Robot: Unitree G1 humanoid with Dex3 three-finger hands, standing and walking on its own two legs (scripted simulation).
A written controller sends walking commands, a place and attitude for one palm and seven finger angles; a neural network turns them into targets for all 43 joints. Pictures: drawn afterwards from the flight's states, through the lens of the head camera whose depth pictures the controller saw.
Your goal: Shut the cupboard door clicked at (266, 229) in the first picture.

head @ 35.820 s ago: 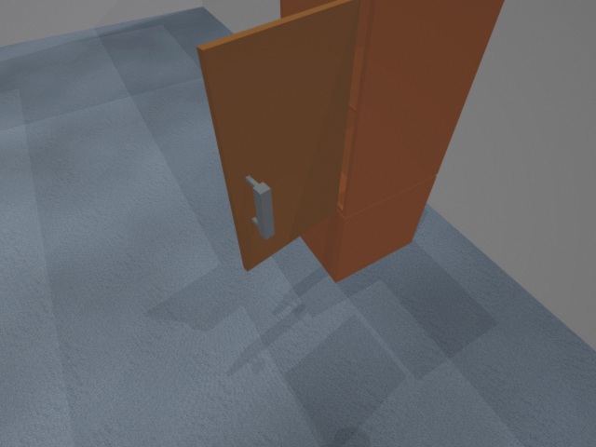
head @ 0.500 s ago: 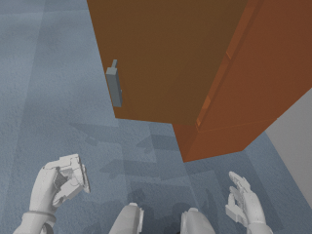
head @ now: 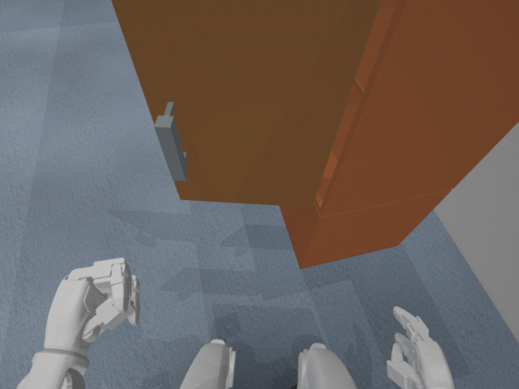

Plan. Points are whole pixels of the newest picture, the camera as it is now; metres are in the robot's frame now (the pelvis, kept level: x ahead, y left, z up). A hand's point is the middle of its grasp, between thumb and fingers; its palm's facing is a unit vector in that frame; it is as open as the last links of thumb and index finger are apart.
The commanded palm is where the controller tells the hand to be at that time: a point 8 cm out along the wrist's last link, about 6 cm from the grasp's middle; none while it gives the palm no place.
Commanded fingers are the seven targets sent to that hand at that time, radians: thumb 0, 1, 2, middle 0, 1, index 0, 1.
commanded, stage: raise the hand and make a fist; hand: left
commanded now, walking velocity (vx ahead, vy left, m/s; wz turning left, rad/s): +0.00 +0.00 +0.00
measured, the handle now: (175, 142) +0.52 +0.20 +0.02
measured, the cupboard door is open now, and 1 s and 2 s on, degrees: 73 73 73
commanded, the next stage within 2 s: bring the fist close to the handle in 0.14 s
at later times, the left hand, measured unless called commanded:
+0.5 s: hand (143, 280) +0.26 +0.18 +0.04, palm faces -0.03 -1.00 -0.02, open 3.1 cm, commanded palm +0.25 +0.23 +0.04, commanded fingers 0.00 0.90 0.90 -1.30 -1.50 -1.30 -1.50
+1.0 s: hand (171, 217) +0.36 +0.17 +0.03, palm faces -0.01 -1.00 -0.02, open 3.1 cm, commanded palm +0.35 +0.21 +0.03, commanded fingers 0.00 0.90 0.90 -1.30 -1.50 -1.30 -1.50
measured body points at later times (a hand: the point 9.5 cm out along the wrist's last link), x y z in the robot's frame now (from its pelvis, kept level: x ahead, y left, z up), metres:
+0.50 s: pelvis -0.01 +0.00 -0.01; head +0.08 +0.02 +0.43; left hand +0.25 +0.24 +0.04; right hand +0.19 -0.23 -0.08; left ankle +0.02 +0.11 -0.62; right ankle +0.04 -0.12 -0.62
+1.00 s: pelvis -0.01 +0.01 +0.00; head +0.10 +0.02 +0.44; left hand +0.35 +0.22 +0.03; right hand +0.13 -0.24 -0.11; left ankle +0.02 +0.11 -0.62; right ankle +0.04 -0.12 -0.62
